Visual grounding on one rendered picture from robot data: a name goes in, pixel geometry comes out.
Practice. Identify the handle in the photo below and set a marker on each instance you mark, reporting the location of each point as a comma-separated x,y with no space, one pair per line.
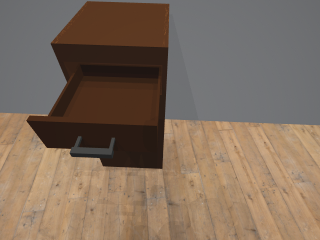
90,152

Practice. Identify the cabinet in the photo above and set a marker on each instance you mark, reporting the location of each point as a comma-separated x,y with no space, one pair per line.
120,33

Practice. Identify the drawer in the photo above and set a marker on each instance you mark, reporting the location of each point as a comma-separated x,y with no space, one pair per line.
101,102

